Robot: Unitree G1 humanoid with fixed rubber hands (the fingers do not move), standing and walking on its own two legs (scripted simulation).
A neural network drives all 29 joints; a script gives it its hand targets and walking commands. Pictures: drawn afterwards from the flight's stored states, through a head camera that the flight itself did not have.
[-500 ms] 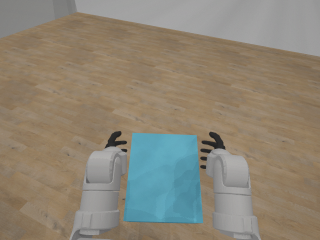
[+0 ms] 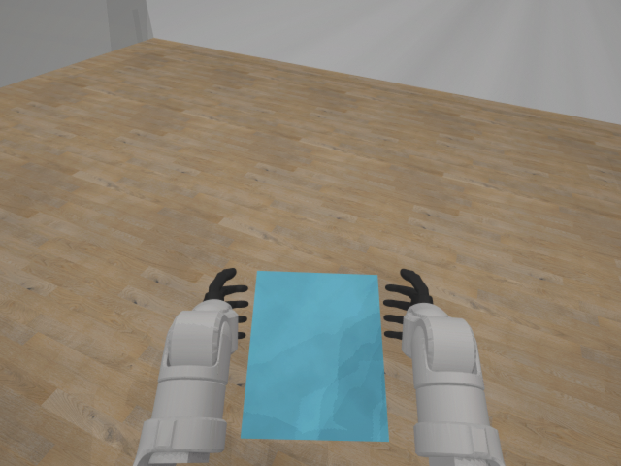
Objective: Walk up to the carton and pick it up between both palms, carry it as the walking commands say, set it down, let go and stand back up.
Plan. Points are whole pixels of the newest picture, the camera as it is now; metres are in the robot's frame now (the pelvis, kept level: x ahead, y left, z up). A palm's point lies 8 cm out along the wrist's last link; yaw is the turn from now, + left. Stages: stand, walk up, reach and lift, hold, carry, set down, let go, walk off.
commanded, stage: carry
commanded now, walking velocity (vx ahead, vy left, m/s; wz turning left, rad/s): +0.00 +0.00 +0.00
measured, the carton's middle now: (313, 357) +0.31 +0.01 -0.05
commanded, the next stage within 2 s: hold in 1.24 s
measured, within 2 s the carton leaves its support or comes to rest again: neither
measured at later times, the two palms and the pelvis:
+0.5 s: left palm (220, 350) +0.26 +0.13 +0.05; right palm (433, 350) +0.27 -0.14 +0.06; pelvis -0.02 -0.01 +0.00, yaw +0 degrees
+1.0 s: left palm (232, 353) +0.26 +0.11 +0.05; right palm (443, 353) +0.27 -0.16 +0.05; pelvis -0.02 -0.03 +0.00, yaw +1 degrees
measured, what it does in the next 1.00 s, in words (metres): stands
